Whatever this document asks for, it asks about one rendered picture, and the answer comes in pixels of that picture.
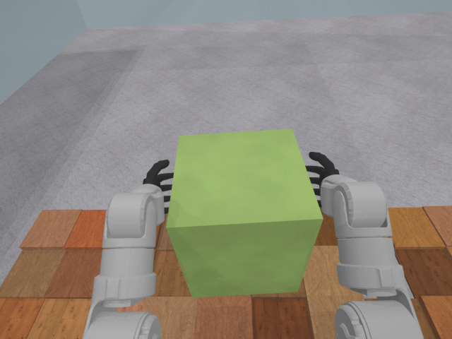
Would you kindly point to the left robot forearm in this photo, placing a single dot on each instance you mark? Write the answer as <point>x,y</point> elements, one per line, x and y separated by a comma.
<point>126,271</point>

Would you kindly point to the carton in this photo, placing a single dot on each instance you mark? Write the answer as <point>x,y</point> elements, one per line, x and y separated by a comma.
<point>243,216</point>

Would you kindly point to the right robot forearm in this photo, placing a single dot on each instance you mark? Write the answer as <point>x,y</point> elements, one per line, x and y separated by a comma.
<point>367,260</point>

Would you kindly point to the left robot upper arm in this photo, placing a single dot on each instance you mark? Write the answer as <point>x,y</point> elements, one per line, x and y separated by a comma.
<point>125,325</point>

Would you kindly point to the left robot hand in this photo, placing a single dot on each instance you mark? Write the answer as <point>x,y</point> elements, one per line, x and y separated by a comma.
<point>154,178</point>

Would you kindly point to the right robot upper arm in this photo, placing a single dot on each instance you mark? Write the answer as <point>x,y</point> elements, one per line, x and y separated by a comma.
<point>386,319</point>

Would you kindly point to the right robot hand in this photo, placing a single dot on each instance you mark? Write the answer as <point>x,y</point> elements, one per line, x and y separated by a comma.
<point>328,170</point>

